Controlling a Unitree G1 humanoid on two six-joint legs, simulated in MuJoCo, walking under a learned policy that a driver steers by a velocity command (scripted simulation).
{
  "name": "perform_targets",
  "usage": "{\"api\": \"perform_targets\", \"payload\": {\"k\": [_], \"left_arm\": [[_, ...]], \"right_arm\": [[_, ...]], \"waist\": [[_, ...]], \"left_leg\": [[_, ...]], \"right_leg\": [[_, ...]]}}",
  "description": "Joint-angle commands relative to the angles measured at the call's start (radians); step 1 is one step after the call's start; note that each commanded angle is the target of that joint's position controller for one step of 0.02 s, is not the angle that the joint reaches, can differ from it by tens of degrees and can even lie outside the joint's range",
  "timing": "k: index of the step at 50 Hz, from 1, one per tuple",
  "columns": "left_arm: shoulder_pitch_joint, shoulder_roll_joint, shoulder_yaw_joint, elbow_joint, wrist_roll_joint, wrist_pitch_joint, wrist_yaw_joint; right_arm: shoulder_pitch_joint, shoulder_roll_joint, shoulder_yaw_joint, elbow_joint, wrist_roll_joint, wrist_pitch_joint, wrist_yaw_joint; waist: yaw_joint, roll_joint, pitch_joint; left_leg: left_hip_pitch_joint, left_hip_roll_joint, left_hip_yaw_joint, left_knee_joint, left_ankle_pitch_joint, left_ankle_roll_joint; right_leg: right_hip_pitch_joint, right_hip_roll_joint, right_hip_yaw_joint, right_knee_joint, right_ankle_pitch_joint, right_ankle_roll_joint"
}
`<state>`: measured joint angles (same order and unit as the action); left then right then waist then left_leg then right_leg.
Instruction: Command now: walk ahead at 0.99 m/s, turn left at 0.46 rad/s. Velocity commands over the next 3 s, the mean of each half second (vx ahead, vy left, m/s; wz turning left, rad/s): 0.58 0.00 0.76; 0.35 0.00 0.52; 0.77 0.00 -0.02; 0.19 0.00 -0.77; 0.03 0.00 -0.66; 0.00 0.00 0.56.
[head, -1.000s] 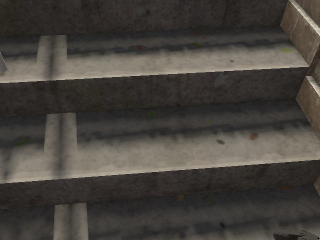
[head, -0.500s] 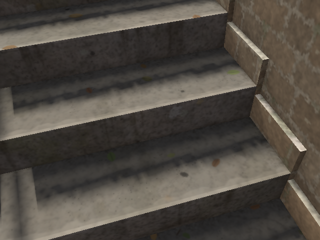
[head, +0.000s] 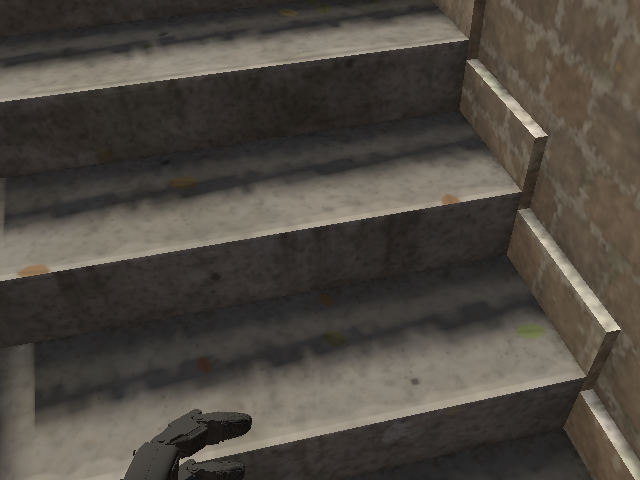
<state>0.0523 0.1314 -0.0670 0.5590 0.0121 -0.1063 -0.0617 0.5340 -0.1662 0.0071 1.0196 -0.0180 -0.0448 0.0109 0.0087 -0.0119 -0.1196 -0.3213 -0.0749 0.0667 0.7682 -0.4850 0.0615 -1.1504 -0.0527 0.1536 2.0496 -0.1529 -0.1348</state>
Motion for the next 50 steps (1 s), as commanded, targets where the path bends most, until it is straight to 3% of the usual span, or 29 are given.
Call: {"api": "perform_targets", "payload": {"k": [1,4,6,7,8,9,10,11,13,15,17,19,24,25,26,29,30,31,32,33,34,36,37,40,42,45,46,48,50], "left_arm": [[0.040,-0.026,-0.049,-0.092,0.023,0.009,0.027],[-0.217,-0.085,-0.095,-0.217,0.039,-0.016,0.048],[-0.351,-0.050,-0.096,-0.267,0.018,-0.037,0.027],[-0.280,0.015,-0.043,-0.244,-0.006,-0.038,0.027],[0.066,0.147,0.034,-0.169,-0.023,-0.040,0.050],[0.398,0.334,0.116,-0.066,-0.008,-0.055,0.072],[0.498,0.446,0.154,0.003,0.038,-0.044,0.084],[0.399,0.391,0.143,0.019,0.047,-0.035,0.114],[0.285,0.155,0.113,0.083,0.004,0.013,0.135],[0.234,0.015,0.073,0.178,0.062,0.026,0.126],[0.188,0.025,0.086,0.217,0.038,0.044,0.124],[0.129,0.019,0.099,0.225,0.020,0.070,0.117],[-0.025,0.272,0.165,0.163,0.024,0.090,0.130],[-0.045,0.325,0.175,0.131,0.010,0.091,0.127],[0.063,0.361,0.190,0.140,-0.020,0.110,0.134],[0.160,0.435,0.217,0.129,-0.065,0.136,0.112],[0.183,0.347,0.190,0.133,-0.087,0.126,0.103],[0.171,0.276,0.170,0.086,-0.077,0.110,0.092],[0.118,0.162,0.142,0.015,0.010,0.072,0.088],[0.111,0.144,0.124,0.023,0.046,0.026,0.088],[0.093,0.171,0.119,0.021,0.004,0.006,0.087],[0.064,0.132,0.096,0.021,-0.029,0.025,0.095],[0.060,0.111,0.083,0.018,-0.041,0.036,0.088],[-0.077,-0.013,0.019,-0.071,-0.051,0.048,0.054],[-0.153,-0.005,-0.011,-0.162,-0.031,0.035,0.051],[-0.153,0.024,-0.012,-0.165,0.034,0.040,0.082],[-0.044,0.010,-0.007,-0.106,0.020,0.043,0.095],[0.141,0.107,0.046,-0.030,0.016,0.048,0.116],[0.254,0.195,0.093,-0.004,-0.009,0.041,0.103]], "right_arm": [[-0.318,-0.015,0.028,-0.152,0.024,-0.058,-0.002],[-0.055,-0.120,-0.010,-0.103,0.088,-0.053,-0.020],[0.028,-0.171,-0.037,-0.099,0.097,-0.030,-0.052],[0.086,-0.178,-0.034,-0.085,0.051,-0.038,-0.050],[-0.039,-0.268,-0.056,-0.124,0.018,-0.048,-0.040],[-0.184,-0.289,-0.081,-0.209,0.017,-0.073,-0.038],[-0.186,-0.133,-0.056,-0.291,0.018,-0.101,-0.015],[-0.198,-0.106,-0.067,-0.298,0.033,-0.107,0.015],[-0.349,-0.073,-0.066,-0.360,0.058,-0.045,0.012],[-0.375,-0.021,-0.051,-0.405,0.058,0.018,0.022],[-0.322,0.012,-0.043,-0.424,0.076,0.061,0.007],[-0.382,0.016,-0.033,-0.491,0.064,0.069,0.004],[-0.358,-0.059,-0.050,-0.523,0.052,0.091,0.000],[-0.326,-0.098,-0.072,-0.528,0.058,0.104,-0.001],[-0.406,-0.119,-0.084,-0.548,0.069,0.107,-0.018],[-0.419,-0.195,-0.126,-0.563,0.068,0.102,0.026],[-0.344,-0.191,-0.134,-0.504,0.067,0.102,0.002],[-0.295,-0.194,-0.131,-0.462,0.040,0.096,-0.016],[-0.262,-0.335,-0.138,-0.487,-0.018,0.080,-0.033],[-0.173,-0.367,-0.132,-0.464,-0.080,0.066,-0.038],[-0.190,-0.349,-0.129,-0.455,-0.064,0.051,-0.043],[-0.195,-0.226,-0.101,-0.402,0.035,0.055,-0.027],[-0.177,-0.193,-0.092,-0.381,0.048,0.055,-0.022],[-0.118,-0.116,-0.061,-0.282,0.033,0.040,-0.017],[-0.221,-0.148,-0.052,-0.263,0.033,0.027,-0.013],[-0.291,-0.236,-0.073,-0.249,0.026,0.013,-0.017],[-0.296,-0.243,-0.081,-0.231,0.040,0.018,-0.006],[-0.212,-0.314,-0.107,-0.196,0.075,0.013,-0.002],[-0.224,-0.316,-0.101,-0.164,0.059,0.007,-0.014]], "waist": [[0.156,0.003,0.289],[0.023,-0.047,0.186],[-0.006,0.025,0.087],[0.015,0.077,-0.001],[0.194,0.281,-0.163],[0.308,0.155,-0.419],[0.237,-0.324,-0.581],[0.168,-0.418,-0.536],[0.108,-0.125,-0.159],[0.001,-0.031,0.052],[-0.054,-0.046,0.197],[-0.094,-0.029,0.191],[-0.155,-0.032,0.141],[-0.187,-0.061,0.113],[-0.124,-0.015,0.120],[-0.112,-0.111,-0.032],[-0.111,-0.079,0.008],[-0.110,0.025,0.158],[-0.038,0.227,0.137],[-0.104,0.152,-0.182],[-0.103,0.121,-0.247],[-0.066,0.074,-0.094],[-0.058,0.084,-0.049],[-0.049,0.093,0.114],[0.024,0.083,0.197],[0.072,0.109,0.086],[0.108,0.155,0.018],[0.163,0.217,-0.113],[0.235,0.270,-0.169]], "left_leg": [[-0.532,0.150,-0.285,-0.519,0.141,0.172],[-0.298,0.188,-0.390,-0.646,0.060,0.191],[-0.107,0.194,-0.344,-0.672,0.615,0.156],[-0.018,0.192,-0.352,-0.552,1.196,0.148],[0.097,0.191,-0.303,-0.193,1.785,0.102],[-0.100,0.109,-0.285,0.189,1.780,0.048],[-0.316,-0.039,-0.273,0.620,0.702,-0.012],[-0.429,-0.052,-0.338,0.975,0.343,-0.041],[-0.619,0.054,-0.172,1.107,0.289,-0.048],[-0.584,0.141,-0.173,1.121,0.357,0.004],[-0.624,0.132,-0.171,1.133,0.281,0.019],[-0.637,0.160,-0.189,1.061,0.362,0.000],[-0.317,0.170,0.002,0.571,0.342,-0.061],[-0.200,0.151,0.019,0.469,0.340,-0.052],[-0.271,0.067,0.080,0.364,0.211,-0.031],[0.034,0.059,0.094,-0.147,0.408,0.060],[0.102,-0.007,0.149,-0.467,0.553,0.069],[0.216,0.019,-0.010,-0.655,0.726,0.110],[0.548,0.248,-0.319,-0.264,1.753,0.196],[0.655,0.481,-0.502,-0.288,1.941,0.386],[0.651,0.522,-0.619,-0.352,1.550,0.456],[0.604,0.432,-0.535,-0.365,0.928,0.306],[0.550,0.405,-0.495,-0.390,0.662,0.255],[0.336,0.404,-0.484,-0.520,0.063,0.173],[0.048,0.331,-0.359,-0.607,-0.066,0.115],[-0.338,0.261,-0.233,-0.875,0.166,0.150],[-0.301,0.254,-0.154,-0.866,0.345,0.151],[0.047,0.270,-0.114,-0.636,1.238,0.151],[0.275,0.306,-0.090,-0.321,1.684,0.138]], "right_leg": [[0.107,-0.062,-0.169,-0.060,0.074,0.103],[0.158,-0.122,-0.230,-0.419,-0.029,0.100],[0.464,-0.065,-0.319,-0.912,-0.405,0.101],[0.681,0.038,-0.434,-0.933,-0.457,0.118],[0.869,0.016,-0.234,-0.967,-0.442,0.075],[1.228,-0.173,0.143,-1.040,-0.274,-0.023],[1.466,-0.413,0.668,-1.455,-0.116,-0.164],[1.439,-0.489,0.821,-1.607,0.138,-0.183],[1.167,-0.454,0.350,-1.472,0.042,-0.076],[0.876,-0.366,0.064,-1.497,-0.138,0.019],[0.782,-0.362,-0.065,-1.612,-0.156,0.063],[0.806,-0.372,-0.198,-1.658,0.012,0.072],[0.865,-0.258,-0.516,-1.699,0.527,0.058],[0.882,-0.255,-0.541,-1.690,0.645,0.068],[1.040,-0.214,-0.525,-1.629,0.722,0.062],[1.250,-0.300,-0.435,-1.327,0.951,0.070],[1.213,-0.198,-0.447,-1.194,0.742,0.132],[0.926,-0.114,-0.393,-0.966,0.067,0.161],[0.388,0.053,-0.320,-0.435,-0.515,0.241],[0.266,0.095,-0.142,-0.071,-0.504,0.270],[0.183,0.083,-0.057,0.046,-0.449,0.262],[-0.054,0.032,-0.084,0.186,-0.444,0.227],[-0.102,0.017,-0.092,0.236,-0.468,0.192],[-0.325,-0.009,-0.103,0.418,-0.486,0.113],[-0.271,-0.055,-0.126,0.104,-0.361,0.089],[0.380,-0.060,-0.287,-0.406,-0.129,0.093],[0.558,-0.043,-0.307,-0.462,-0.150,0.082],[0.662,0.059,-0.365,-0.598,-0.441,0.079],[0.712,0.119,-0.287,-0.850,-0.563,0.037]]}}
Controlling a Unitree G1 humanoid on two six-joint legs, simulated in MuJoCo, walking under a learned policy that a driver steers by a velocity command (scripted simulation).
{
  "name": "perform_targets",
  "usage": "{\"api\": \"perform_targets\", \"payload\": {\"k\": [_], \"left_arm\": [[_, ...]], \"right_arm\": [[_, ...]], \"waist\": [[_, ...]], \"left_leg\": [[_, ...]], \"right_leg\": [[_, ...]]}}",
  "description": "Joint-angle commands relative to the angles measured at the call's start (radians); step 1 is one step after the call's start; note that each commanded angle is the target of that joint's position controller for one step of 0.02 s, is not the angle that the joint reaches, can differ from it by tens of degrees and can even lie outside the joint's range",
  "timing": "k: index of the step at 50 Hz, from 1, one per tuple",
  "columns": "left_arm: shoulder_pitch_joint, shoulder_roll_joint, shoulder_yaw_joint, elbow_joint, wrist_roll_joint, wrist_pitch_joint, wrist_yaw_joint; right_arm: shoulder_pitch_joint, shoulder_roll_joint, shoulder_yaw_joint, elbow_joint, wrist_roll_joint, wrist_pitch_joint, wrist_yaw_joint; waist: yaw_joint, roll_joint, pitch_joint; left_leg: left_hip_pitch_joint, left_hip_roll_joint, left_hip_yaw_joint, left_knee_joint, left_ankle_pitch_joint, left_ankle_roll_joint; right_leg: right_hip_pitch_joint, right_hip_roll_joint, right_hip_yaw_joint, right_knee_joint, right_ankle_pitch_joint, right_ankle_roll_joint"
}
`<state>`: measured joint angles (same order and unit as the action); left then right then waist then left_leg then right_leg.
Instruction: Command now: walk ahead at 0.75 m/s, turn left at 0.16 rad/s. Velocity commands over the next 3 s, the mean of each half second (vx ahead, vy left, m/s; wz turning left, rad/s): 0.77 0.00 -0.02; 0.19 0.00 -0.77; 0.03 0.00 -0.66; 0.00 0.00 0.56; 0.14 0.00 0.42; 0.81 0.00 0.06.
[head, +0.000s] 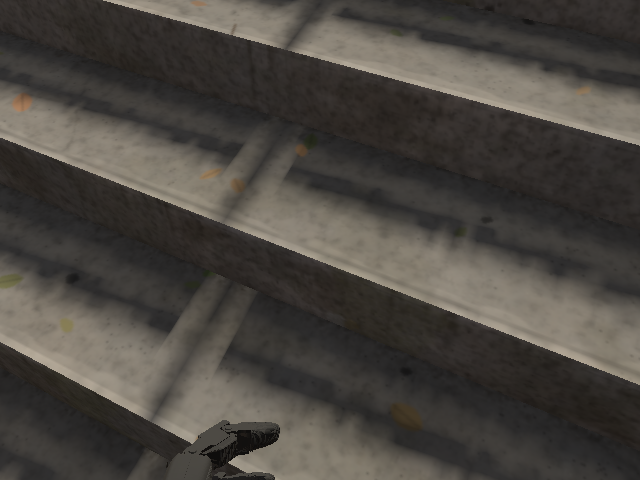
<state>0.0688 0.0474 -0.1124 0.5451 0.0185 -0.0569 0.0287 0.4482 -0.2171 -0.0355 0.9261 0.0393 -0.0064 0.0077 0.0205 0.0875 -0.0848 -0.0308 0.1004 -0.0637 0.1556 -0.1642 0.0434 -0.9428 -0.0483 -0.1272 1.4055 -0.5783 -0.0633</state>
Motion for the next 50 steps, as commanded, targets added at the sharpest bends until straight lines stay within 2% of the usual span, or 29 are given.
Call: {"api": "perform_targets", "payload": {"k": [1,2,3,4,5,7,9,13,16,18,19,21,22,23,24,25,26,27,28,29,31,32,34,35,37,39,43,46,50], "left_arm": [[0.367,0.355,0.161,0.064,0.004,-0.011,-0.005],[0.495,0.469,0.182,0.176,0.025,-0.008,-0.019],[0.417,0.413,0.172,0.180,0.016,-0.010,-0.007],[0.344,0.300,0.148,0.216,-0.014,-0.023,-0.019],[0.331,0.197,0.122,0.268,-0.005,-0.019,-0.039],[0.346,0.032,0.075,0.376,0.012,0.000,-0.054],[0.363,0.043,0.079,0.413,-0.002,0.007,-0.062],[0.373,0.182,0.101,0.403,-0.001,-0.023,-0.028],[0.550,0.196,0.101,0.436,0.002,-0.022,0.001],[0.590,0.152,0.094,0.462,-0.011,0.024,0.006],[0.654,0.128,0.086,0.479,-0.027,0.038,0.012],[0.745,0.137,0.094,0.504,-0.051,0.057,0.023],[0.728,0.122,0.083,0.507,-0.064,0.045,0.028],[0.727,0.196,0.084,0.513,-0.021,0.018,0.010],[0.668,0.309,0.114,0.500,0.010,0.003,0.001],[0.533,0.412,0.149,0.452,0.013,-0.007,0.002],[0.350,0.460,0.181,0.370,0.027,-0.023,0.017],[0.451,0.208,0.137,0.309,0.026,-0.072,-0.005],[0.455,0.219,0.161,0.341,-0.010,-0.116,-0.040],[0.275,0.181,0.173,0.259,-0.064,-0.101,-0.050],[0.119,0.115,0.144,0.131,-0.024,-0.009,-0.040],[0.160,0.123,0.142,0.122,-0.036,0.030,-0.051],[0.209,0.082,0.121,0.101,-0.045,0.060,-0.059],[0.210,0.052,0.110,0.090,-0.044,0.067,-0.049],[0.116,0.103,0.115,0.043,-0.044,0.077,-0.022],[0.164,0.167,0.141,0.058,-0.038,0.091,0.000],[-0.033,0.205,0.142,-0.074,-0.034,0.133,0.017],[-0.237,0.182,0.115,-0.164,-0.044,0.121,-0.023],[-0.185,0.150,0.107,-0.198,-0.055,0.118,-0.023]], "right_arm": [[-0.212,-0.220,-0.047,-0.093,-0.019,-0.037,-0.024],[-0.264,-0.066,-0.017,-0.168,-0.037,-0.050,-0.013],[-0.288,-0.005,-0.005,-0.219,-0.061,-0.068,0.014],[-0.410,0.022,0.005,-0.301,-0.041,-0.088,0.044],[-0.500,0.072,0.036,-0.368,-0.019,-0.097,0.052],[-0.335,0.147,0.070,-0.352,-0.020,-0.083,0.064],[-0.294,0.157,0.082,-0.355,0.013,-0.057,0.065],[-0.455,0.112,0.109,-0.453,-0.010,-0.040,0.040],[-0.508,0.162,0.126,-0.493,-0.001,-0.030,0.022],[-0.636,0.187,0.150,-0.556,0.029,-0.050,0.016],[-0.716,0.195,0.164,-0.602,-0.018,-0.059,0.037],[-0.861,0.244,0.194,-0.678,-0.041,-0.082,0.075],[-0.872,0.272,0.199,-0.709,-0.007,-0.093,0.093],[-0.802,0.202,0.154,-0.693,-0.017,-0.112,0.089],[-0.579,0.102,0.096,-0.643,-0.015,-0.100,0.062],[-0.401,-0.062,0.032,-0.576,-0.013,-0.084,0.030],[-0.141,-0.205,-0.018,-0.454,-0.043,-0.077,0.005],[-0.012,-0.322,-0.046,-0.384,-0.102,-0.068,-0.001],[-0.036,-0.241,-0.036,-0.430,-0.138,-0.071,-0.033],[-0.121,-0.186,-0.034,-0.398,-0.116,-0.066,-0.042],[-0.248,0.010,0.012,-0.262,-0.028,-0.072,-0.053],[-0.290,0.080,0.027,-0.214,-0.054,-0.079,-0.052],[-0.345,0.109,0.029,-0.161,-0.071,-0.060,-0.048],[-0.373,0.114,0.035,-0.155,-0.081,-0.048,-0.050],[-0.403,0.056,0.028,-0.165,-0.093,-0.025,-0.065],[-0.389,-0.064,0.009,-0.186,-0.117,-0.010,-0.078],[-0.261,-0.174,-0.017,-0.212,-0.075,0.021,-0.104],[-0.122,-0.165,-0.027,-0.191,-0.098,0.027,-0.126],[-0.211,-0.233,-0.064,-0.234,-0.064,0.040,-0.128]], "waist": [[0.270,0.063,-0.173],[0.234,-0.516,-0.142],[0.162,-0.617,-0.120],[0.119,-0.396,0.080],[0.087,-0.246,0.160],[-0.058,-0.170,0.162],[-0.066,-0.153,0.157],[-0.057,-0.054,0.269],[0.001,-0.087,0.257],[0.030,-0.116,0.319],[0.079,-0.085,0.260],[0.132,-0.136,0.167],[0.089,-0.196,0.101],[0.029,-0.341,-0.048],[-0.105,-0.495,-0.188],[-0.229,-0.522,-0.215],[-0.328,-0.445,-0.327],[-0.197,0.258,-0.580],[-0.224,0.204,-0.752],[-0.202,0.113,-0.570],[-0.072,-0.003,-0.124],[0.007,-0.042,-0.026],[0.086,-0.059,0.080],[0.112,-0.039,0.113],[0.106,-0.019,0.140],[0.110,0.020,0.098],[0.015,-0.028,0.143],[-0.076,-0.026,0.167],[-0.004,0.018,0.129]], "left_leg": [[-0.118,0.119,0.019,0.592,1.380,0.153],[-0.496,-0.061,-0.013,1.005,0.461,0.117],[-0.806,-0.204,-0.189,1.550,0.002,0.090],[-1.042,-0.166,-0.209,1.837,0.023,0.096],[-1.135,-0.139,-0.146,2.001,0.034,0.108],[-1.114,-0.088,-0.091,2.050,0.097,0.104],[-1.120,-0.105,-0.110,2.119,0.029,0.086],[-1.308,-0.045,-0.054,1.891,0.014,0.033],[-1.485,0.012,0.029,1.973,-0.014,-0.008],[-1.600,0.052,0.098,1.866,-0.121,-0.030],[-1.501,0.076,0.198,1.725,-0.050,-0.048],[-1.046,0.074,0.287,1.374,0.078,-0.066],[-0.679,0.034,0.320,1.135,-0.026,-0.050],[-0.465,-0.080,0.355,1.136,-0.119,-0.028],[-0.276,-0.121,0.260,1.035,-0.177,0.007],[-0.222,-0.096,0.153,0.843,-0.112,0.045],[0.070,0.037,-0.060,0.778,0.082,0.090],[0.425,0.386,-0.595,0.478,0.592,0.264],[0.402,0.497,-0.902,0.283,0.557,0.335],[0.268,0.492,-0.792,0.233,0.329,0.295],[-0.095,0.385,-0.319,0.296,0.012,0.155],[-0.260,0.333,-0.163,0.288,-0.136,0.101],[-0.408,0.276,0.052,0.245,-0.058,0.019],[-0.462,0.260,0.139,0.226,-0.010,0.008],[-0.474,0.258,0.267,0.186,0.143,0.036],[-0.389,0.294,0.308,0.170,0.329,0.088],[-0.017,0.399,0.251,0.125,0.223,0.089],[0.175,0.398,0.306,0.103,0.098,0.054],[0.093,0.355,0.420,0.071,-0.011,0.039]], "right_leg": [[0.582,0.071,0.221,-0.398,-0.143,-0.092],[0.766,-0.047,0.762,-0.913,-0.355,-0.217],[0.788,-0.223,1.373,-1.250,-0.653,-0.287],[0.670,-0.279,1.354,-1.252,-0.623,-0.252],[0.564,-0.295,1.138,-1.147,-0.493,-0.226],[0.428,-0.185,0.710,-0.992,-0.206,-0.131],[0.404,-0.177,0.525,-1.019,-0.016,-0.120],[0.492,-0.197,0.360,-1.187,0.021,-0.140],[0.727,-0.229,0.322,-1.253,0.081,-0.151],[0.795,-0.193,0.260,-1.262,0.157,-0.118],[0.808,-0.182,0.273,-1.286,0.216,-0.130],[0.687,-0.187,0.259,-1.430,0.431,-0.160],[0.616,-0.158,0.232,-1.438,0.792,-0.135],[0.739,-0.169,0.209,-1.281,1.552,-0.148],[0.876,-0.203,0.227,-1.124,1.977,-0.120],[0.967,-0.188,0.233,-0.952,2.044,-0.067],[0.768,-0.138,0.277,-0.664,1.820,-0.034],[0.441,0.096,0.324,-0.232,0.477,0.035],[0.361,0.168,0.498,0.324,0.274,0.071],[0.185,0.133,0.392,0.559,0.255,0.079],[0.004,-0.016,0.231,0.630,0.300,0.037],[0.087,-0.062,0.237,0.572,0.320,0.009],[0.119,-0.072,0.214,0.504,0.339,-0.027],[0.130,-0.058,0.226,0.431,0.376,-0.024],[0.097,-0.027,0.173,0.329,0.447,0.033],[0.083,0.015,0.112,0.511,0.454,0.088],[-0.355,-0.016,0.150,0.888,0.161,0.127],[-0.520,-0.083,0.166,0.737,0.099,0.110],[-0.344,-0.163,0.128,0.372,0.201,0.115]]}}
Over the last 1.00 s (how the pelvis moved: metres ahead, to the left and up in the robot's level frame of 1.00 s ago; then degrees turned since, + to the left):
0.52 0.07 0.23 39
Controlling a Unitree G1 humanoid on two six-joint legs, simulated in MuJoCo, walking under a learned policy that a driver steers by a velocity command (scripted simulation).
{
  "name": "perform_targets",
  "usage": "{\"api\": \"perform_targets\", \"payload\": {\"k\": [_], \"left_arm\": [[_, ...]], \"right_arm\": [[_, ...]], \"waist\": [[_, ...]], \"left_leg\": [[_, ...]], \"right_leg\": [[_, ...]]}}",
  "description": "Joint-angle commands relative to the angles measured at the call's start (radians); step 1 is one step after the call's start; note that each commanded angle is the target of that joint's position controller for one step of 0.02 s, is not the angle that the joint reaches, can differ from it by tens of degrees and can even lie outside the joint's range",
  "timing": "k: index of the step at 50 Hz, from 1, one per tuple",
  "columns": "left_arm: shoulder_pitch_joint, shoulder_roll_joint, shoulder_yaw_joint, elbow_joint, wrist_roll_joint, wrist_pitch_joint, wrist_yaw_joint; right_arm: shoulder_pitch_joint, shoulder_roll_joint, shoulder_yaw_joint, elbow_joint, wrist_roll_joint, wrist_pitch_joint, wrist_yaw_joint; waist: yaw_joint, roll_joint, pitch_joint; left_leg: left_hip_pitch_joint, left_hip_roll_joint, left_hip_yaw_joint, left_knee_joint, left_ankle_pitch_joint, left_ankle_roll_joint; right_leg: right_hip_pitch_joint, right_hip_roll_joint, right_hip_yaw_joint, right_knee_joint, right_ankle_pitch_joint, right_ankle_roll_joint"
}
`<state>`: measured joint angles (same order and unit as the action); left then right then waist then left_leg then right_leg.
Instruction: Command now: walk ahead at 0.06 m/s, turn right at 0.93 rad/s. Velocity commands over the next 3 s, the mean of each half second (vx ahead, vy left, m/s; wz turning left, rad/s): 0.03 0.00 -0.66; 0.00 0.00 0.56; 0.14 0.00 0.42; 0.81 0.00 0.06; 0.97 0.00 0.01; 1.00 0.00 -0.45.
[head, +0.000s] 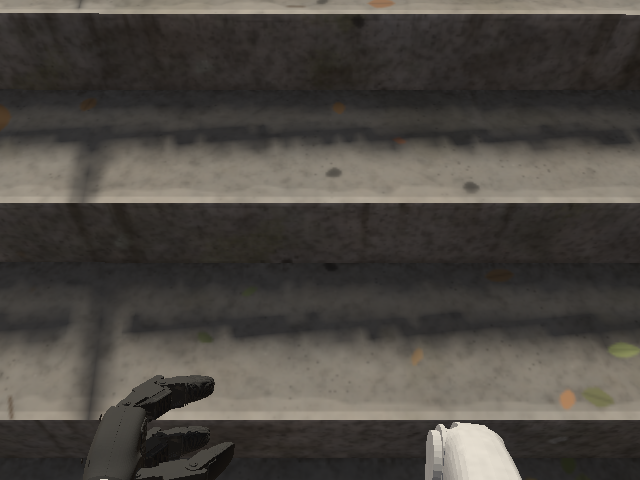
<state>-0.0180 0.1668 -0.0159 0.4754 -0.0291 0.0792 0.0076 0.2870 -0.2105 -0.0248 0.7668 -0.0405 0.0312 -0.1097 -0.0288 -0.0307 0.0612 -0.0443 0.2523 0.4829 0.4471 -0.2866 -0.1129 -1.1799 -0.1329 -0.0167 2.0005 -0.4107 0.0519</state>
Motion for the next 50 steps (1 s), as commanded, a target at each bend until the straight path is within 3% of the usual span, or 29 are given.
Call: {"api": "perform_targets", "payload": {"k": [1,2,3,4,5,6,7,8,9,11,12,14,17,19,20,22,24,26,28,30,34,38,39,44,46,47,48,49,50], "left_arm": [[-0.109,0.026,0.010,-0.132,-0.007,-0.021,0.001],[-0.076,-0.010,-0.001,-0.139,-0.023,-0.021,-0.001],[-0.026,0.025,0.020,-0.116,-0.036,-0.032,0.002],[0.054,0.093,0.055,-0.062,-0.016,-0.055,0.008],[0.158,0.166,0.091,-0.035,-0.007,-0.066,0.010],[0.356,0.301,0.151,0.015,0.004,-0.070,0.013],[0.404,0.477,0.206,0.029,0.020,-0.061,0.007],[0.272,0.447,0.177,-0.014,0.051,-0.076,0.003],[0.264,0.376,0.148,-0.013,0.043,-0.098,-0.007],[0.211,0.196,0.094,0.006,0.007,-0.126,-0.025],[0.175,0.131,0.077,0.025,0.016,-0.132,-0.021],[0.184,0.126,0.065,0.053,0.040,-0.140,-0.016],[0.242,0.178,0.069,0.087,0.020,-0.136,0.003],[0.241,0.129,0.046,0.089,0.023,-0.103,0.027],[0.215,0.124,0.035,0.060,0.029,-0.085,0.045],[0.204,0.116,0.026,0.012,0.049,-0.079,0.073],[0.172,0.085,-0.012,-0.007,0.086,-0.076,0.080],[0.240,0.041,-0.030,0.028,0.086,-0.083,0.066],[0.254,0.076,-0.010,0.057,0.081,-0.092,0.061],[0.220,0.081,-0.005,0.038,0.084,-0.100,0.079],[0.204,0.098,0.014,0.029,0.069,-0.111,0.093],[0.169,0.116,0.039,0.043,0.072,-0.098,0.098],[0.164,0.108,0.040,0.050,0.054,-0.095,0.103],[0.054,0.174,0.063,0.046,0.045,-0.070,0.062],[0.045,0.255,0.083,0.063,0.046,-0.068,0.046],[0.031,0.249,0.084,0.064,0.046,-0.062,0.044],[-0.004,0.228,0.081,0.072,0.022,-0.056,0.040],[0.030,0.194,0.069,0.094,0.001,-0.061,0.029],[0.037,0.155,0.055,0.082,0.017,-0.079,0.013]], "right_arm": [[-0.071,-0.258,-0.085,-0.081,0.017,0.009,-0.006],[-0.106,-0.329,-0.107,-0.060,0.034,0.036,0.005],[-0.062,-0.348,-0.112,-0.042,0.040,0.042,0.022],[-0.023,-0.337,-0.105,-0.002,0.061,0.038,0.049],[-0.032,-0.312,-0.088,0.002,0.071,0.033,0.059],[-0.089,-0.282,-0.076,-0.054,0.065,0.042,0.043],[-0.126,-0.187,-0.048,-0.163,0.060,0.008,0.047],[-0.110,-0.143,-0.042,-0.141,0.063,-0.037,0.087],[-0.173,-0.123,-0.033,-0.156,0.079,-0.049,0.104],[-0.198,-0.086,-0.025,-0.188,0.048,-0.067,0.085],[-0.189,-0.068,-0.016,-0.207,0.036,-0.068,0.084],[-0.182,-0.061,-0.013,-0.227,0.025,-0.068,0.089],[-0.174,-0.017,0.008,-0.223,0.027,-0.051,0.063],[-0.161,0.016,0.026,-0.218,0.022,-0.036,0.055],[-0.183,-0.006,0.022,-0.234,0.025,-0.018,0.048],[-0.262,-0.049,0.006,-0.254,0.009,-0.014,0.035],[-0.108,0.012,0.013,-0.176,0.039,0.001,0.037],[-0.041,0.028,0.008,-0.127,0.072,0.003,0.031],[-0.099,0.012,-0.004,-0.150,0.058,-0.007,0.028],[-0.118,-0.041,-0.023,-0.165,0.050,-0.013,0.033],[-0.114,-0.060,-0.042,-0.182,0.049,-0.002,0.049],[-0.140,-0.013,-0.010,-0.211,0.029,-0.004,0.075],[-0.131,-0.002,0.000,-0.214,0.028,-0.005,0.078],[-0.092,0.000,0.011,-0.219,0.037,-0.008,0.103],[-0.097,-0.066,-0.020,-0.221,0.045,-0.011,0.121],[-0.058,-0.098,-0.036,-0.207,0.049,-0.012,0.125],[-0.004,-0.102,-0.046,-0.195,0.053,-0.005,0.123],[0.072,-0.116,-0.062,-0.163,0.052,-0.004,0.115],[0.139,-0.167,-0.084,-0.150,0.044,-0.002,0.100]], "waist": [[0.045,0.149,-0.028],[0.103,0.230,-0.032],[0.090,0.232,-0.079],[0.100,0.194,-0.117],[0.148,0.165,-0.170],[0.243,0.031,-0.232],[0.167,-0.351,-0.367],[0.086,-0.211,-0.519],[0.086,-0.116,-0.481],[0.059,-0.054,-0.322],[0.024,-0.053,-0.270],[0.016,-0.066,-0.232],[0.007,0.005,-0.170],[0.013,-0.001,-0.120],[0.006,-0.054,-0.084],[0.039,-0.054,-0.108],[0.029,-0.091,-0.215],[0.065,-0.054,-0.156],[0.082,-0.066,-0.075],[0.091,-0.073,-0.077],[0.084,-0.051,-0.092],[0.058,-0.040,-0.111],[0.044,-0.042,-0.117],[0.024,-0.132,-0.165],[0.018,-0.155,-0.205],[0.005,-0.143,-0.225],[-0.033,-0.118,-0.225],[-0.054,-0.060,-0.233],[-0.080,0.055,-0.175]], "left_leg": [[0.106,0.196,-0.104,-0.233,0.106,0.195],[0.030,0.169,-0.043,-0.286,0.205,0.216],[0.019,0.169,-0.034,-0.241,0.321,0.229],[0.039,0.169,0.001,-0.155,0.737,0.239],[0.088,0.130,0.000,0.017,1.057,0.203],[-0.183,0.034,-0.082,0.407,1.052,0.103],[-0.514,-0.215,-0.224,0.788,-0.094,0.030],[-0.557,-0.281,-0.572,1.077,-0.138,0.038],[-0.616,-0.292,-0.619,1.200,-0.039,0.082],[-0.721,-0.249,-0.660,1.275,0.057,0.145],[-0.713,-0.233,-0.659,1.272,0.086,0.169],[-0.724,-0.257,-0.643,1.391,0.089,0.191],[-0.806,-0.253,-0.637,1.387,0.078,0.159],[-0.858,-0.226,-0.612,1.304,0.144,0.140],[-0.853,-0.228,-0.558,1.175,0.170,0.123],[-0.812,-0.228,-0.524,1.053,0.291,0.084],[-0.832,-0.254,-0.538,1.324,0.293,0.023],[-0.881,-0.310,-0.670,1.364,0.262,0.008],[-0.991,-0.331,-0.697,1.341,0.267,0.001],[-1.033,-0.333,-0.707,1.353,0.240,-0.026],[-1.057,-0.296,-0.671,1.382,0.101,-0.067],[-1.047,-0.231,-0.605,1.248,0.021,-0.071],[-1.037,-0.206,-0.599,1.184,0.005,-0.067],[-0.631,-0.178,-0.439,0.703,-0.017,0.006],[-0.476,-0.237,-0.365,0.510,-0.021,0.056],[-0.426,-0.240,-0.350,0.399,-0.004,0.081],[-0.350,-0.265,-0.329,0.184,0.119,0.124],[-0.243,-0.318,-0.320,-0.052,0.246,0.166],[-0.040,-0.266,-0.482,-0.147,0.462,0.222]], "right_leg": [[-0.040,-0.092,-0.002,-0.347,0.052,-0.011],[0.169,-0.075,-0.079,-0.595,-0.179,-0.056],[0.340,-0.022,-0.130,-0.688,-0.186,-0.079],[0.467,0.076,-0.228,-0.661,-0.131,-0.120],[0.561,0.155,-0.195,-0.799,-0.048,-0.182],[0.843,0.174,0.092,-0.956,0.096,-0.319],[1.091,0.041,0.692,-1.422,0.084,-0.428],[1.104,-0.007,0.946,-1.607,-0.303,-0.382],[1.032,-0.032,0.926,-1.630,-0.389,-0.316],[0.885,-0.011,0.792,-1.500,-0.303,-0.275],[0.795,0.013,0.719,-1.433,-0.301,-0.254],[0.753,0.016,0.655,-1.416,-0.144,-0.228],[0.766,-0.003,0.532,-1.441,0.192,-0.148],[0.761,0.051,0.377,-1.450,0.155,-0.115],[0.745,0.081,0.320,-1.515,0.159,-0.078],[0.762,0.058,0.329,-1.562,0.289,-0.077],[0.834,-0.008,0.331,-1.515,0.369,-0.134],[0.834,-0.033,0.288,-1.521,0.273,-0.153],[0.888,-0.062,0.287,-1.534,0.207,-0.156],[0.964,-0.086,0.297,-1.559,0.248,-0.158],[1.081,-0.136,0.243,-1.539,0.633,-0.259],[1.141,-0.183,0.203,-1.556,0.729,-0.330],[1.156,-0.183,0.188,-1.560,0.701,-0.337],[1.063,-0.164,-0.013,-1.572,0.860,-0.293],[1.110,-0.160,-0.072,-1.506,1.166,-0.256],[1.161,-0.165,-0.098,-1.435,1.271,-0.223],[1.170,-0.147,-0.119,-1.327,1.282,-0.178],[1.164,-0.086,-0.146,-1.163,1.151,-0.126],[0.858,-0.024,-0.113,-0.916,0.502,-0.064]]}}
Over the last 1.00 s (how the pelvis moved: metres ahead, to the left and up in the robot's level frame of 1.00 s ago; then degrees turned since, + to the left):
0.50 -0.03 0.30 -24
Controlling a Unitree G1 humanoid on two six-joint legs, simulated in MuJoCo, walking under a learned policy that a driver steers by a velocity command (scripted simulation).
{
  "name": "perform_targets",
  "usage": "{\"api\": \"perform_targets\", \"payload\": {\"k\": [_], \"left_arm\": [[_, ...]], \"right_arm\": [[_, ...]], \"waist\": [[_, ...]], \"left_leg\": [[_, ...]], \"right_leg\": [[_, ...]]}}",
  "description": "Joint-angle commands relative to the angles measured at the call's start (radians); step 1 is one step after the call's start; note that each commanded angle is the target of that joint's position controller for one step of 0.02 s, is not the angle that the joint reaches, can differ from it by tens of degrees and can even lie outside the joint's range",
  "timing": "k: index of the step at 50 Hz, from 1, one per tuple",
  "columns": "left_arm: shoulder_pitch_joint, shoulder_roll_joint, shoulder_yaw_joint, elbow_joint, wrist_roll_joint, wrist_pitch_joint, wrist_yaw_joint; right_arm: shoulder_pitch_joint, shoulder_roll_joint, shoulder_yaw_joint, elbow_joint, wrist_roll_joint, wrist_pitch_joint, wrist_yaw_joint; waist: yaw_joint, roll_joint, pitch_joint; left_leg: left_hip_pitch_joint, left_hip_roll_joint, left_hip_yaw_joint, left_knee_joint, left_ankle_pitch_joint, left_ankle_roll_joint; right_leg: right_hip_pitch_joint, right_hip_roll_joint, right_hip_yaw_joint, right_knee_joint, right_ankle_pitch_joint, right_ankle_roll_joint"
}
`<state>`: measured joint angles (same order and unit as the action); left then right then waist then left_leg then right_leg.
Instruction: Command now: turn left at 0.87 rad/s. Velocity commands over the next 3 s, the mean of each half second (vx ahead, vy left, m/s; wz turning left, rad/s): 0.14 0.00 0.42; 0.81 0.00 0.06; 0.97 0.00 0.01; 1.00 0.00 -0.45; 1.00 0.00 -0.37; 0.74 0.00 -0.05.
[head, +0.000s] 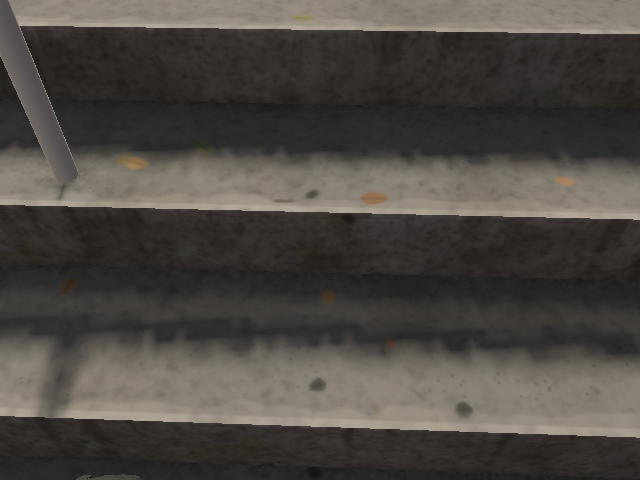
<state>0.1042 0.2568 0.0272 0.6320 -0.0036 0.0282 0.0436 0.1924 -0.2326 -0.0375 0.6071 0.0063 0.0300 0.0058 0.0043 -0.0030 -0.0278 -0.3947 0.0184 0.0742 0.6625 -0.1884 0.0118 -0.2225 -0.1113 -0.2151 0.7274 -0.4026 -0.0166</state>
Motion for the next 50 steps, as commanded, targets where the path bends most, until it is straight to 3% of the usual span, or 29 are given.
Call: {"api": "perform_targets", "payload": {"k": [1,2,3,4,5,8,12,15,19,21,22,24,26,27,28,29,30,31,32,33,35,36,38,40,42,44,46,48,50], "left_arm": [[-0.054,-0.066,-0.019,-0.123,0.053,-0.058,-0.040],[0.023,-0.008,-0.013,-0.073,0.039,-0.089,-0.049],[0.007,0.014,-0.006,-0.071,0.025,-0.100,-0.048],[-0.046,0.024,-0.007,-0.087,0.031,-0.104,-0.043],[-0.101,-0.006,-0.020,-0.104,0.039,-0.095,-0.035],[-0.070,-0.006,-0.023,-0.111,0.028,-0.062,-0.031],[-0.054,-0.029,-0.030,-0.112,0.001,-0.045,-0.007],[-0.095,-0.063,-0.054,-0.144,-0.001,-0.042,-0.007],[-0.127,-0.126,-0.089,-0.194,0.000,-0.064,-0.040],[-0.167,-0.124,-0.097,-0.233,0.008,-0.068,-0.031],[-0.219,-0.145,-0.109,-0.270,0.015,-0.077,-0.020],[-0.211,-0.145,-0.135,-0.289,0.031,-0.088,-0.024],[-0.007,-0.061,-0.077,-0.193,0.031,-0.092,-0.028],[0.121,0.017,-0.030,-0.182,0.040,-0.094,-0.020],[0.254,0.081,0.004,-0.155,0.022,-0.089,-0.016],[0.344,0.111,0.019,-0.136,0.012,-0.080,-0.019],[0.551,0.203,0.043,-0.049,0.050,-0.080,-0.029],[0.616,0.252,0.039,0.055,0.068,-0.086,-0.026],[0.480,0.132,0.005,0.029,0.055,-0.117,-0.019],[0.397,0.021,-0.021,0.057,0.022,-0.125,-0.038],[0.333,-0.113,-0.053,0.155,0.041,-0.112,-0.076],[0.317,-0.158,-0.066,0.199,0.052,-0.108,-0.079],[0.330,-0.161,-0.067,0.251,0.027,-0.105,-0.094],[0.304,-0.116,-0.063,0.262,0.018,-0.111,-0.089],[0.351,-0.092,-0.067,0.290,0.009,-0.125,-0.080],[0.521,-0.084,-0.072,0.358,0.019,-0.130,-0.063],[0.691,-0.090,-0.073,0.422,0.012,-0.115,-0.042],[0.763,-0.144,-0.086,0.461,0.002,-0.095,-0.027],[0.801,-0.158,-0.087,0.499,-0.019,-0.094,0.000]], "right_arm": [[0.214,-0.286,-0.092,-0.018,-0.026,-0.007,-0.022],[0.197,-0.275,-0.086,-0.069,-0.063,-0.012,-0.019],[0.112,-0.258,-0.081,-0.088,-0.063,-0.001,-0.021],[0.026,-0.199,-0.064,-0.112,-0.029,0.010,-0.028],[-0.014,-0.147,-0.041,-0.133,-0.017,0.013,-0.034],[-0.023,-0.130,-0.014,-0.114,-0.047,0.005,-0.050],[0.109,-0.148,-0.014,-0.041,-0.034,0.002,-0.061],[0.175,-0.133,-0.012,0.005,-0.012,0.006,-0.076],[0.275,-0.120,-0.019,0.110,0.016,0.002,-0.053],[0.236,-0.113,-0.013,0.115,-0.002,-0.021,-0.037],[0.233,-0.120,-0.014,0.124,0.014,-0.029,-0.055],[0.162,-0.172,-0.032,0.123,0.027,-0.036,-0.067],[0.084,-0.220,-0.041,0.140,0.015,-0.069,-0.034],[0.071,-0.252,-0.036,0.179,0.004,-0.074,-0.016],[0.068,-0.279,-0.045,0.195,-0.007,-0.075,-0.008],[0.058,-0.283,-0.047,0.205,-0.001,-0.072,0.002],[-0.032,-0.202,-0.030,0.149,0.008,-0.079,-0.002],[-0.056,0.044,0.017,0.051,-0.002,-0.103,0.011],[-0.045,0.085,0.030,0.015,-0.013,-0.148,0.042],[-0.105,0.114,0.042,-0.043,0.013,-0.166,0.066],[-0.108,0.162,0.086,-0.067,0.012,-0.156,0.051],[-0.024,0.168,0.091,-0.044,0.017,-0.133,0.051],[0.032,0.181,0.110,-0.037,0.028,-0.112,0.052],[0.019,0.138,0.107,-0.037,0.036,-0.093,0.033],[-0.099,0.138,0.111,-0.076,0.007,-0.082,0.020],[-0.217,0.226,0.135,-0.100,0.010,-0.077,0.013],[-0.306,0.276,0.160,-0.135,0.036,-0.098,0.033],[-0.478,0.281,0.184,-0.214,0.056,-0.109,0.063],[-0.610,0.297,0.211,-0.286,0.041,-0.112,0.082]], "waist": [[-0.006,0.293,-0.095],[-0.045,0.149,-0.350],[-0.020,0.053,-0.281],[-0.012,-0.027,-0.164],[-0.013,-0.056,-0.117],[0.008,0.053,-0.088],[-0.057,0.163,-0.091],[-0.089,0.148,-0.016],[-0.074,0.186,0.024],[-0.056,0.231,0.075],[-0.046,0.233,0.101],[0.003,0.194,0.052],[0.112,0.217,-0.106],[0.203,0.271,-0.157],[0.268,0.290,-0.202],[0.311,0.255,-0.213],[0.346,-0.023,-0.186],[0.239,-0.683,-0.129],[0.160,-0.568,-0.092],[0.074,-0.346,0.059],[-0.008,-0.079,0.167],[-0.063,-0.084,0.148],[-0.090,-0.048,0.132],[-0.098,-0.012,0.166],[-0.060,0.016,0.176],[0.022,-0.012,0.170],[0.078,-0.016,0.150],[0.120,-0.021,0.158],[0.132,-0.078,0.130]], "left_leg": [[0.515,0.190,-0.417,-0.075,1.284,0.213],[0.563,0.327,-0.669,-0.173,1.064,0.371],[0.497,0.324,-0.633,-0.220,0.646,0.393],[0.436,0.267,-0.559,-0.226,0.394,0.330],[0.351,0.249,-0.509,-0.227,0.364,0.289],[0.189,0.213,-0.416,-0.227,0.427,0.263],[0.293,0.222,-0.403,-0.222,0.537,0.253],[0.400,0.219,-0.402,-0.243,0.451,0.242],[0.380,0.230,-0.483,-0.400,-0.418,0.240],[0.259,0.231,-0.515,-0.490,-0.525,0.258],[0.235,0.275,-0.562,-0.546,-0.490,0.265],[0.053,0.231,-0.425,-0.711,-0.351,0.236],[-0.116,0.197,-0.228,-0.792,0.180,0.223],[-0.003,0.195,-0.187,-0.681,0.769,0.222],[0.152,0.192,-0.148,-0.478,1.163,0.203],[0.270,0.211,-0.134,-0.201,1.321,0.204],[0.098,0.198,-0.192,0.224,1.069,0.184],[-0.319,-0.130,-0.303,0.629,0.028,0.181],[-0.537,-0.177,-0.524,1.085,0.036,0.192],[-0.693,-0.143,-0.447,1.286,0.102,0.209],[-0.798,-0.078,-0.327,1.532,0.146,0.190],[-0.789,-0.061,-0.318,1.575,0.157,0.185],[-0.865,-0.054,-0.314,1.645,0.161,0.168],[-0.904,-0.028,-0.282,1.522,0.153,0.120],[-0.868,-0.019,-0.179,1.367,0.192,0.090],[-1.073,-0.004,-0.096,1.548,0.115,0.074],[-1.331,0.038,-0.079,1.560,0.059,0.086],[-1.279,0.069,-0.003,1.329,0.123,0.078],[-1.092,0.133,0.138,1.137,0.071,0.047]], "right_leg": [[-0.507,0.154,0.112,0.793,-0.236,0.107],[-0.540,0.177,0.360,1.047,-0.214,0.141],[-0.630,0.154,0.357,1.112,-0.123,0.134],[-0.712,0.127,0.327,1.071,-0.035,0.133],[-0.724,0.113,0.312,1.062,-0.002,0.132],[-0.676,0.120,0.260,1.250,0.079,0.122],[-0.875,0.142,0.241,1.564,-0.021,0.121],[-1.065,0.145,0.286,1.580,-0.065,0.118],[-1.288,0.044,0.237,1.456,0.046,0.085],[-1.285,0.017,0.232,1.371,0.118,0.084],[-1.315,-0.008,0.298,1.360,0.039,0.074],[-0.929,-0.029,0.179,0.932,-0.039,0.031],[-0.265,0.058,0.013,0.813,-0.043,-0.005],[-0.151,0.126,-0.005,0.805,-0.186,-0.013],[-0.115,0.162,0.034,0.687,-0.281,-0.023],[-0.116,0.181,0.127,0.430,-0.326,-0.054],[-0.007,0.097,0.450,0.139,-0.379,-0.122],[0.115,-0.050,1.081,-0.413,-0.708,-0.240],[0.044,-0.167,1.413,-0.577,-0.821,-0.257],[-0.089,-0.232,1.351,-0.554,-0.744,-0.226],[-0.264,-0.168,0.901,-0.339,-0.385,-0.170],[-0.299,-0.116,0.714,-0.296,-0.259,-0.136],[-0.266,-0.096,0.539,-0.309,-0.081,-0.114],[-0.311,-0.089,0.447,-0.377,-0.107,-0.127],[-0.341,-0.039,0.341,-0.441,-0.070,-0.131],[-0.139,-0.071,0.376,-0.463,-0.029,-0.159],[0.151,-0.111,0.427,-0.457,-0.037,-0.132],[0.092,-0.125,0.427,-0.563,-0.015,-0.104],[0.042,-0.164,0.408,-0.750,0.132,-0.134]]}}
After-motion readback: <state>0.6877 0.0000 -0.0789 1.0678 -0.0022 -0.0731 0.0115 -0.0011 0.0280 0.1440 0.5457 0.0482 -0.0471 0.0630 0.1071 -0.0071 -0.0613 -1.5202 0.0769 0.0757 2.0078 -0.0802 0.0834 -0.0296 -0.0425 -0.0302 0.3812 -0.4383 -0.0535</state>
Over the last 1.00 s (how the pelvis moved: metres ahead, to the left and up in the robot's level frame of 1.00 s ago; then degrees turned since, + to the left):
0.30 -0.06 0.16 0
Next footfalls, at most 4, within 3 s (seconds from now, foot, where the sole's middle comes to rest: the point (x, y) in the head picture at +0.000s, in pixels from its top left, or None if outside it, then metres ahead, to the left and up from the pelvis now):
0.60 right None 0.27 -0.16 -0.60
1.12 left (292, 340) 0.64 0.09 -0.43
1.52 right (389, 141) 0.98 -0.09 -0.27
1.88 left None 1.28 0.18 -0.10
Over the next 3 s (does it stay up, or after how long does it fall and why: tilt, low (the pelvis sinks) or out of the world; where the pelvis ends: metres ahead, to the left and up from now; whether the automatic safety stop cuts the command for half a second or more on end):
stays up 2.08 -0.11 0.67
